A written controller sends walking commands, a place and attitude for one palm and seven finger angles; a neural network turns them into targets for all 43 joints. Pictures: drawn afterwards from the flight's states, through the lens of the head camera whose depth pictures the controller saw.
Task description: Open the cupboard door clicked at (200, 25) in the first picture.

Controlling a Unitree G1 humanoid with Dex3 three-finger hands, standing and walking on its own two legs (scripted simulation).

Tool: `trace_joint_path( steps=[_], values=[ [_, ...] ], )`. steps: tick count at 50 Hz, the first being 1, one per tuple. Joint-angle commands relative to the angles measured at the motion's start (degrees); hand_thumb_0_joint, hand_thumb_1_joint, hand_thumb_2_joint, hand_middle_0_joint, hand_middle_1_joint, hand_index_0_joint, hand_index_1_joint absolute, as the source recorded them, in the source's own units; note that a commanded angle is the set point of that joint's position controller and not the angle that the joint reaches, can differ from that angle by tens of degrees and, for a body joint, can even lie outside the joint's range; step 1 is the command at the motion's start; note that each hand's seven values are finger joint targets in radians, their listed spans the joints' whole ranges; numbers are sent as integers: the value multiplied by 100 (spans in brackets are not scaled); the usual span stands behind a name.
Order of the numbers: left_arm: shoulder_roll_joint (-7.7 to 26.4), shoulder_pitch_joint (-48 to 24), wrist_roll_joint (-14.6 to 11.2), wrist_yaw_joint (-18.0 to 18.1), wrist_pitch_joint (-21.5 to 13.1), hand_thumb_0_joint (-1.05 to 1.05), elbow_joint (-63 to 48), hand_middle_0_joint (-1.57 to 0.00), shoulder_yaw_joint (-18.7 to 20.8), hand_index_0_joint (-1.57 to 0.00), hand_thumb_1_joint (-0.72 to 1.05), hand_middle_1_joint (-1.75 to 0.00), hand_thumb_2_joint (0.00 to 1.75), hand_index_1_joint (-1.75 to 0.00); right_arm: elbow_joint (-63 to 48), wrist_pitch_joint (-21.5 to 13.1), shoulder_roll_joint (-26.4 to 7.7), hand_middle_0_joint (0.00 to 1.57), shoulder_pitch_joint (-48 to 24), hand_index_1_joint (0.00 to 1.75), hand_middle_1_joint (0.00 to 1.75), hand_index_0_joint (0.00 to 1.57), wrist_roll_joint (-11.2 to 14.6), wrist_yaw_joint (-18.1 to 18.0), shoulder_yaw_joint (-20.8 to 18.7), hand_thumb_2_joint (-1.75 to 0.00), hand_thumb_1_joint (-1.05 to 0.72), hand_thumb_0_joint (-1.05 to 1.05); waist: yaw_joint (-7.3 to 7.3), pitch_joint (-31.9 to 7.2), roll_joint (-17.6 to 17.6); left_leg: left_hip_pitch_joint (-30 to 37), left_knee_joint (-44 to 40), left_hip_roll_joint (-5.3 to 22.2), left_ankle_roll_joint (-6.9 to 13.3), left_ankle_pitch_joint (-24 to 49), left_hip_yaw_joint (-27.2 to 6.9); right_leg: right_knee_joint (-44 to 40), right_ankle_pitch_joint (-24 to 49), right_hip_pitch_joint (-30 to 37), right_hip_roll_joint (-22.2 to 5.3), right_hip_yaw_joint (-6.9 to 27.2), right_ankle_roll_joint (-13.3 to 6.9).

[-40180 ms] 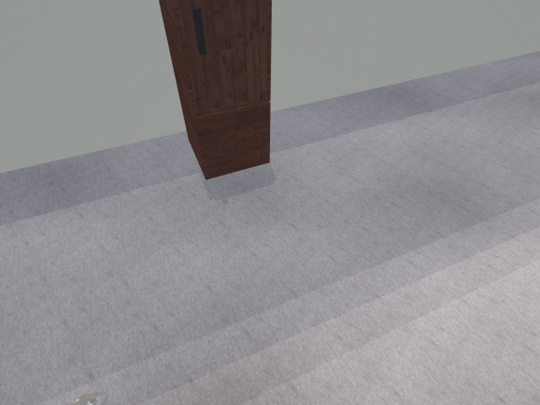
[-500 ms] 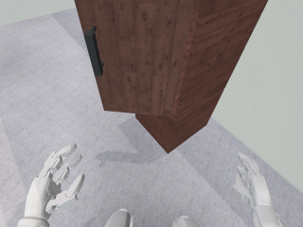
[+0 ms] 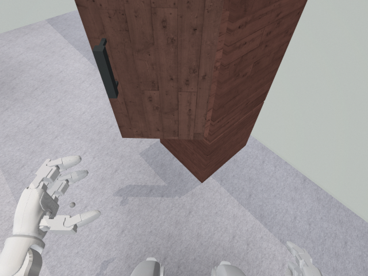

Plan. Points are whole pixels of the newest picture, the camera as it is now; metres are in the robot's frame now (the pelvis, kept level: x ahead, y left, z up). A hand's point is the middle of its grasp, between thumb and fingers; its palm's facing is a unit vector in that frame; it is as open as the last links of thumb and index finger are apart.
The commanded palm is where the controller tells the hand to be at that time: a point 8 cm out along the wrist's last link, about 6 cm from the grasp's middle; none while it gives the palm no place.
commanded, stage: raise the hand with hooked fingers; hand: left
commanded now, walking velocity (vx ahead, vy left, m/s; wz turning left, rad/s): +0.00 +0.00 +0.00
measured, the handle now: (108, 69) +0.62 +0.24 +0.08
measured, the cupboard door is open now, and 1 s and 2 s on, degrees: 47 47 47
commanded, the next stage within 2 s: move the hooked fingers beside the handle in 1.16 s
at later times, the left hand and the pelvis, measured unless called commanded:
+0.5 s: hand (48, 173) +0.29 +0.27 +0.09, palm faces +0.06 -1.00 -0.05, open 13.9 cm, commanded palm +0.26 +0.32 +0.09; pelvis +0.02 +0.01 +0.02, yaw +1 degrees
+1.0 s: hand (52, 158) +0.31 +0.27 +0.10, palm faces +0.05 -1.00 -0.03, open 14.0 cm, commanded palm +0.28 +0.32 +0.10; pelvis +0.02 +0.00 +0.03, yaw +0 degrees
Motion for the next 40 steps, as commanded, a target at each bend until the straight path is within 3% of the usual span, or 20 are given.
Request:
trace_joint_path(
  steps=[1, 4, 6, 13, 16, 18, 33, 36, 39, 40],
  values=[
    [1162, -639, -138, -69, -377, 0, -1149, -28, 588, -28, -22, -102, 42, -102, -1015, -419, -770, 20, -453, 30, 30, 20, 2, -77, -306, -90, -90, 0, 129, -1131, 116, 817, -1164, -198, 124, 1029, -146, -966, 464, 893, 266, 129, -93],
    [1171, -778, -162, -67, -334, 0, -1139, -29, 652, -29, -29, -107, 39, -107, -988, -380, -773, 20, -436, 30, 30, 20, 8, -78, -291, -90, -90, 0, 131, -1165, 206, 974, -1247, -189, 91, 1258, -147, -958, 767, 989, 263, 58, -83],
    [1203, -906, -166, -92, -282, 0, -1138, -29, 636, -29, -34, -110, 37, -110, -1001, -353, -786, 20, -426, 30, 30, 20, 10, -70, -268, -90, -90, 0, 122, -1070, 452, 1100, -1281, -190, 78, 1357, -157, -960, 870, 964, 297, 42, -117],
    [1371, -1383, -176, -305, 44, 0, -689, -30, 735, -30, -50, -120, 30, -120, -1027, -220, -814, 20, -425, 30, 30, 20, 35, -83, -211, -90, -90, 0, 80, -986, 336, 1318, -1436, -176, 43, 1563, -170, -1119, 1191, 1125, 317, -2, -106],
    [1536, -1798, -228, -422, 144, 0, -621, -30, 828, -30, -50, -120, 30, -120, -1023, -189, -829, 20, -451, 30, 30, 20, 29, -114, -176, -90, -90, 0, 73, -982, 416, 1420, -1462, -182, 49, 1620, -186, -1174, 1272, 1200, 339, 16, -134],
    [1598, -1913, -219, -499, 190, 0, -529, -30, 884, -30, -50, -120, 30, -120, -1021, -167, -823, 20, -434, 30, 30, 20, 29, -119, -174, -90, -90, 0, 82, -1189, 363, 1529, -1484, -178, 46, 1769, -178, -1198, 1426, 1293, 332, 17, -110],
    [2252, -2996, -323, -927, 384, 0, 432, -30, 1356, -30, -50, -120, 30, -120, -892, -55, -887, 20, -350, 30, 30, 20, 40, -192, -132, -90, -90, 0, 101, -1214, 386, 1758, -1702, -200, 69, 2047, -108, -1503, 1810, 1717, 310, 115, -134],
    [2031, -2718, -374, -1017, 422, 0, 661, -30, 1205, -30, -50, -120, 30, -120, -941, -43, -904, 20, -305, 30, 30, 20, 47, -163, -157, -90, -90, 0, 135, -1199, 138, 1706, -1688, -214, 95, 2084, -78, -1545, 1897, 1803, 319, 142, -129],
    [2107, -2732, -333, -1003, 407, 0, 659, -30, 1256, -30, -50, -120, 30, -120, -968, -1, -901, 20, -314, 30, 30, 20, 44, -122, -175, -90, -90, 0, 138, -1140, 319, 1668, -1729, -227, 92, 1959, -32, -1583, 1806, 1746, 293, 164, -111],
    [2096, -2745, -331, -982, 389, 0, 676, -30, 1257, -30, -50, -120, 30, -120, -980, 10, -904, 20, -315, 30, 30, 20, 49, -122, -180, -90, -90, 0, 128, -1095, 149, 1621, -1749, -223, 97, 1887, -47, -1594, 1728, 1742, 295, 156, -107]
  ],
)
